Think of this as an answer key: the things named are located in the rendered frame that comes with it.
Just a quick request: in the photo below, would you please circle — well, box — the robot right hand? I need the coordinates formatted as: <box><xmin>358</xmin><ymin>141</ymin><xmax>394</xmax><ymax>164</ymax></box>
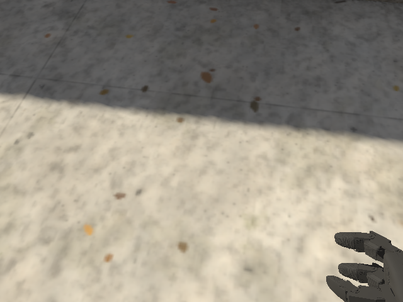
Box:
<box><xmin>326</xmin><ymin>231</ymin><xmax>403</xmax><ymax>302</ymax></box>

